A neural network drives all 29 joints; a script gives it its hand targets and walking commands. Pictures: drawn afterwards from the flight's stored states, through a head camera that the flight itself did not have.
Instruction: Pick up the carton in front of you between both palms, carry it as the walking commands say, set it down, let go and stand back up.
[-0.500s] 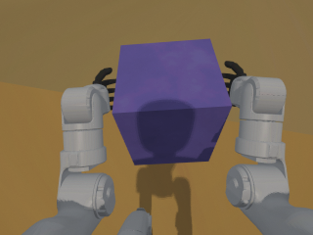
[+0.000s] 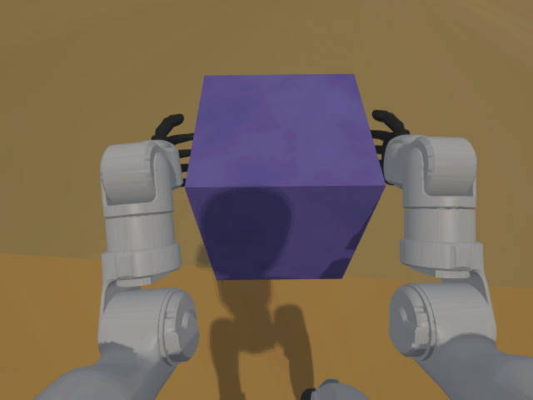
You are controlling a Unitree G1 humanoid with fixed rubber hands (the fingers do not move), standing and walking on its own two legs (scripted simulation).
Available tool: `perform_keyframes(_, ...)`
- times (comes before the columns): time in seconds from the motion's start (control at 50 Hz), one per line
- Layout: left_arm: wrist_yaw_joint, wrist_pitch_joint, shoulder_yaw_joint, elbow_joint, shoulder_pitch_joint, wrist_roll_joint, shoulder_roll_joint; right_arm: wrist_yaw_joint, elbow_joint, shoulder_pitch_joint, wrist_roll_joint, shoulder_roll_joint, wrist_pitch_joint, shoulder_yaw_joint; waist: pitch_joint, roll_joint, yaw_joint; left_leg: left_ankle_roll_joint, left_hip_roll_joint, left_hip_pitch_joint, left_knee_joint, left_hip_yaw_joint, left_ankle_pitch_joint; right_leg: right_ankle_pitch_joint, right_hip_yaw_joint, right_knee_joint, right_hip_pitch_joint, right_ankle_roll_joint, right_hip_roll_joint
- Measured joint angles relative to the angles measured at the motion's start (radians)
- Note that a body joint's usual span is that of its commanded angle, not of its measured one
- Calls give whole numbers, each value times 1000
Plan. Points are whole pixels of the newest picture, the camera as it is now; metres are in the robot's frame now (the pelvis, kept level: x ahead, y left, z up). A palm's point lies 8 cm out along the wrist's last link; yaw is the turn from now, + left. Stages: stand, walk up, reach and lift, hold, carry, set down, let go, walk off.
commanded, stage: carry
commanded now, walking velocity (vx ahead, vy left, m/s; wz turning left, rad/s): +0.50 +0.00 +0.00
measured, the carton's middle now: (279, 186) +0.40 -0.01 +0.11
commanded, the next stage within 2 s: none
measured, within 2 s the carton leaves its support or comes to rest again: neither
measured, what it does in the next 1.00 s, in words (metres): climbs: left foot 0.03 m higher, then right foot 0.04 m higher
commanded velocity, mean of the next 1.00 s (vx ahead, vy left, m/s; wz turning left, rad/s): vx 0.50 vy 0.00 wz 0.00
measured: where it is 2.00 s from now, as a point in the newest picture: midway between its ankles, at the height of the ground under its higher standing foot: (250, 160)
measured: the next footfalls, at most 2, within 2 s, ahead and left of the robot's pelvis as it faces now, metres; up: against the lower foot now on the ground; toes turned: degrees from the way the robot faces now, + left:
left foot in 0.38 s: +0.43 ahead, +0.12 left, +0.07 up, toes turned +8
right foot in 0.78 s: +0.68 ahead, -0.09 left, +0.11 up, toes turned -8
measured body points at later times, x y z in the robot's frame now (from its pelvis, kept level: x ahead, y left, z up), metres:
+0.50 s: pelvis +0.32 +0.04 +0.05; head +0.33 +0.04 +0.50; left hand +0.71 +0.17 +0.21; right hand +0.69 -0.14 +0.21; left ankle +0.38 +0.11 -0.66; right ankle +0.21 -0.08 -0.56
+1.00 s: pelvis +0.62 +0.00 +0.11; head +0.66 +0.00 +0.56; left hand +1.00 +0.19 +0.26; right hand +1.03 -0.11 +0.26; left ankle +0.65 +0.12 -0.54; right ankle +0.63 -0.08 -0.62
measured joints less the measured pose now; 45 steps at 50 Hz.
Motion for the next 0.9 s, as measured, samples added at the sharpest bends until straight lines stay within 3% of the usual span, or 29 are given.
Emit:
perform_keyframes(0.02,0,-12,-10,25,-4,4,-5,5,12,1,-2,-9,-1,-8,0,8,20,2,20,-39,132,-17,25,-10,-14,25,16,-11,7)
perform_keyframes(0.08,0,-21,-45,60,27,4,-13,17,50,12,-15,-14,4,-25,5,-12,88,22,-34,-247,630,-114,70,-78,-7,22,83,-23,12)
perform_keyframes(0.12,7,-15,-64,46,60,-18,-5,19,55,12,-34,-3,15,-27,17,-19,117,41,-53,-376,793,-119,107,-83,4,-34,143,-10,10)
perform_keyframes(0.18,16,-11,-69,12,76,-49,6,20,23,9,-54,13,28,-31,36,-27,141,55,-46,-522,793,-101,139,-96,15,-112,231,-1,2)
perform_keyframes(0.26,23,-14,-58,-21,52,-62,8,20,-39,-1,-64,20,38,-41,35,-31,146,49,-15,-621,578,-71,175,-133,24,-186,337,14,-8)
perform_keyframes(0.32,23,-13,-51,-12,27,-59,8,20,-47,-9,-62,16,41,-45,11,-41,129,48,-10,-592,324,-40,212,-181,30,-220,417,39,-22)
perform_keyframes(0.38,21,-3,-39,27,9,-56,22,20,14,-31,-62,15,32,-39,-18,-69,82,68,-49,-479,130,34,267,-275,44,-147,473,68,-69)
perform_keyframes(0.42,11,-6,-24,56,14,-54,40,20,71,-37,-69,25,6,-16,-20,-80,33,65,-66,-450,178,55,240,-249,96,117,396,73,-89)
perform_keyframes(0.46,5,-3,-11,82,24,-44,42,20,95,-12,-66,30,0,9,-13,-63,-8,63,-68,-402,168,50,195,-219,160,438,262,62,-42)
perform_keyframes(0.5,4,8,-6,87,24,-26,32,13,81,23,-43,25,3,31,1,-55,-37,55,-68,-344,113,42,188,-176,164,620,134,46,-16)
perform_keyframes(0.56,3,19,0,54,19,-8,18,2,36,46,-9,16,6,38,28,-50,-58,53,-64,-258,33,36,178,-133,145,644,-17,32,-16)
perform_keyframes(0.64,3,22,8,-15,11,-1,8,-8,-16,30,5,15,3,24,39,-44,-62,45,-59,-156,-42,30,144,-105,118,486,-139,39,-42)
perform_keyframes(0.72,3,23,13,-33,7,0,7,-8,-12,2,-1,18,3,10,12,-32,-42,16,-46,-48,-101,22,90,-50,77,181,-117,38,-50)
perform_keyframes(0.78,1,7,7,24,-7,1,5,-4,26,-12,-8,5,7,-1,-9,0,0,-6,2,-1,-18,5,5,12,1,-1,-5,7,-6)
perform_keyframes(0.8,1,-7,-3,52,-10,4,0,1,40,-9,-11,-3,4,-9,-8,10,18,-6,25,-35,105,-10,18,0,-15,21,13,-6,3)
perform_keyframes(0.86,1,-22,-42,85,21,7,-12,14,68,10,-20,-13,5,-25,0,-9,85,13,-29,-240,605,-108,71,-66,-11,22,77,-31,10)
perform_keyframes(0.9,4,-17,-62,59,57,-16,-6,15,64,11,-33,-3,15,-29,16,-15,114,33,-51,-366,766,-115,111,-70,0,-32,136,-25,10)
